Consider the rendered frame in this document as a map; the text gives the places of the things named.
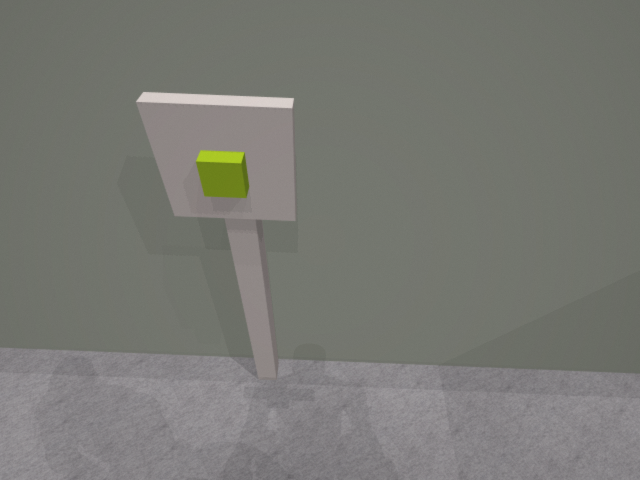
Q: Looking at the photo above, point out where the panel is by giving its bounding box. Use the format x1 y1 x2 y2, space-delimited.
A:
136 92 297 380

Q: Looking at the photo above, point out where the button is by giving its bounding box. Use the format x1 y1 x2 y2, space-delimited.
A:
196 150 249 198

